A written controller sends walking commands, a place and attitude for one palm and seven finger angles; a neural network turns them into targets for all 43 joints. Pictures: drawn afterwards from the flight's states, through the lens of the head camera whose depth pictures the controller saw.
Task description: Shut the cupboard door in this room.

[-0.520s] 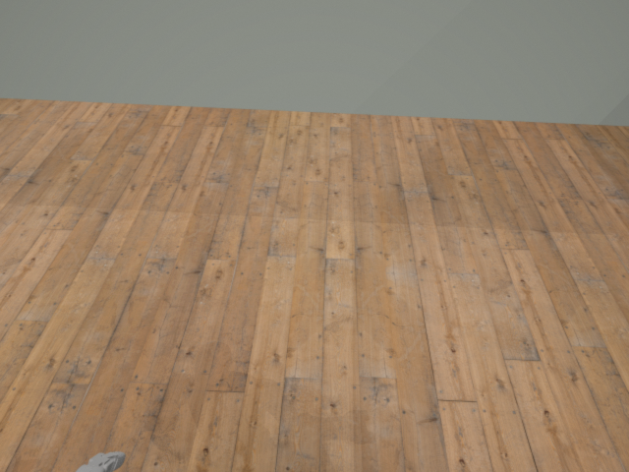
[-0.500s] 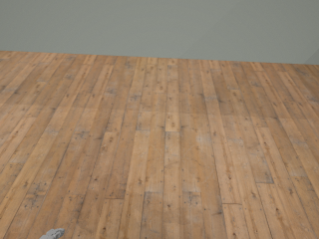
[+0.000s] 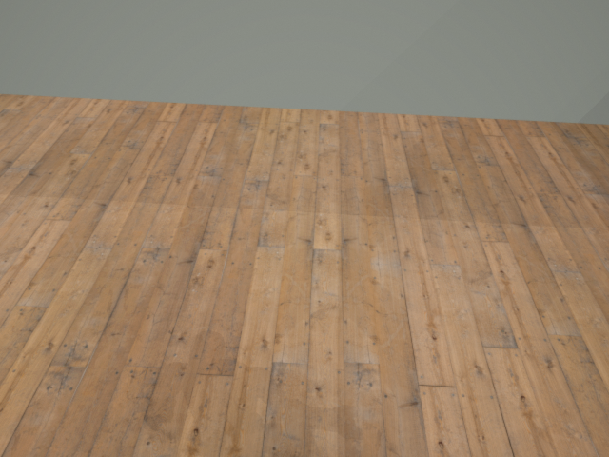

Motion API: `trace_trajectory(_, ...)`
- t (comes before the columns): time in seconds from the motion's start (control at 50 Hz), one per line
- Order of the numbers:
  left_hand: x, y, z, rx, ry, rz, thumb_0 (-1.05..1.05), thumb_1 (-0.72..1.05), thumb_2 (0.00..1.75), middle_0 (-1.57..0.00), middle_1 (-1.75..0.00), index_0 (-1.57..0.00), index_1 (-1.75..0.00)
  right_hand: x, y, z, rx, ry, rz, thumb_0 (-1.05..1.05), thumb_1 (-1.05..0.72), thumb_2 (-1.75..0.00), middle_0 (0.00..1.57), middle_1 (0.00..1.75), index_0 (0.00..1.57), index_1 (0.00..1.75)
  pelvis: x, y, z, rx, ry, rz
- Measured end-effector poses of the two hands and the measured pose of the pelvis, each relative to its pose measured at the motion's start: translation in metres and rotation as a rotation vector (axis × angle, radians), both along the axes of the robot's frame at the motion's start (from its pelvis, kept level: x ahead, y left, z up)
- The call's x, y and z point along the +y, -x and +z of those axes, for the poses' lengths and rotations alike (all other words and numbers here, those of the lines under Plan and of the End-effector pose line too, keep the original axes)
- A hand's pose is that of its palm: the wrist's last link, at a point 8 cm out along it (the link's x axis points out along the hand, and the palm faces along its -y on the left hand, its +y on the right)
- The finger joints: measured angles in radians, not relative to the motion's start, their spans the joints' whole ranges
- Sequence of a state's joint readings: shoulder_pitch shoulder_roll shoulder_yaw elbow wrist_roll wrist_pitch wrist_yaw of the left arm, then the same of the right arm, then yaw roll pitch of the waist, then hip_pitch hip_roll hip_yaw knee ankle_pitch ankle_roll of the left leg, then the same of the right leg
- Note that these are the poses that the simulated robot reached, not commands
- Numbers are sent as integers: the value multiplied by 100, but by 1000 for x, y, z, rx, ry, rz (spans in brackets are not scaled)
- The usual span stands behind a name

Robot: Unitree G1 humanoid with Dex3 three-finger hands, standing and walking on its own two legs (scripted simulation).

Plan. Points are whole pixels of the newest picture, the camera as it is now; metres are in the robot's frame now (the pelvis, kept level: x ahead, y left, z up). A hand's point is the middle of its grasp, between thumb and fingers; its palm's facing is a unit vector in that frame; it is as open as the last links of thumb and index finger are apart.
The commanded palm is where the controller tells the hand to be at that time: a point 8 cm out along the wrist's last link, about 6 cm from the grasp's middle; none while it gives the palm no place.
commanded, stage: stand and wait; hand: left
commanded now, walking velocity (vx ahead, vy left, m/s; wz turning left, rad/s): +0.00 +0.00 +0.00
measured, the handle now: out of the picture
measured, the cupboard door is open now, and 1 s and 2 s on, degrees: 79 79 79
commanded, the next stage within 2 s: turn or walk to find it in 0.38 s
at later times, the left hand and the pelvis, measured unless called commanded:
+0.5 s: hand out of the picture +0.07 +0.24 -0.15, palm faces -0.02 -0.94 -0.34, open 7.4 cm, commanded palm none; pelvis -0.01 -0.01 +0.00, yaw +1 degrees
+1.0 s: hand out of the picture +0.01 +0.21 -0.17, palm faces +0.18 -0.95 -0.26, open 7.4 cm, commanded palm none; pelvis -0.04 -0.01 -0.01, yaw +11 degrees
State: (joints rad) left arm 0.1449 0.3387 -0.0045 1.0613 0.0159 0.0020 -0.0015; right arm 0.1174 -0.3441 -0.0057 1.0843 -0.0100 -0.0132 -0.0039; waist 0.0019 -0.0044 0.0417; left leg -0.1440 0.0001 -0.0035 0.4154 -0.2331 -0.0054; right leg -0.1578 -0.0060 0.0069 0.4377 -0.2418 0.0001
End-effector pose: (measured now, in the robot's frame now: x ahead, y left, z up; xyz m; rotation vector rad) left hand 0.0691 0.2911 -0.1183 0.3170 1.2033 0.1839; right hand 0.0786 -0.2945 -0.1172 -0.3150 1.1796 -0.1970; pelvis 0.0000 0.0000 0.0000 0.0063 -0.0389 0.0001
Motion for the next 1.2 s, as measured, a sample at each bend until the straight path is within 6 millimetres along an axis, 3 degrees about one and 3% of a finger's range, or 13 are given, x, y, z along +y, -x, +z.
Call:
trace_trajectory(0.22,0,9,4,12,-15,-1,1,90,89,-20,-30,-20,-30,-7,22,-3,40,-4,-19,1,-90,-90,20,30,21,30,-5,7,1,-4,0,-2)
trace_trajectory(0.54,-9,2,2,-31,-3,10,1,90,89,-20,-30,-20,-30,-4,23,-6,35,-13,-5,1,-90,-90,20,30,21,30,-7,13,-1,3,0,20)
trace_trajectory(0.8,-26,52,-37,32,95,109,1,90,89,-20,-30,-20,-30,55,40,-29,99,-95,32,1,-90,-90,20,30,20,30,8,24,-18,24,6,91)
trace_trajectory(0.9,-29,66,-31,36,95,162,1,90,89,-20,-30,-20,-30,68,52,-27,131,-122,51,1,-90,-90,20,30,21,30,3,32,-12,41,13,133)
trace_trajectory(0.98,-36,72,-20,2,83,204,1,90,89,-20,-30,-20,-30,61,55,-29,151,-130,74,1,-90,-90,20,30,21,30,-6,37,-8,52,21,177)
trace_trajectory(1.06,-48,81,-12,-48,53,240,1,90,90,-20,-30,-20,-30,41,51,-38,148,-138,99,1,-90,-90,20,30,21,30,-22,43,-12,56,8,220)
trace_trajectory(1.2,-70,124,0,-46,26,317,1,90,89,-20,-30,-20,-30,13,23,-34,117,-120,158,1,-90,-90,20,30,20,30,-38,50,-6,25,-17,295)
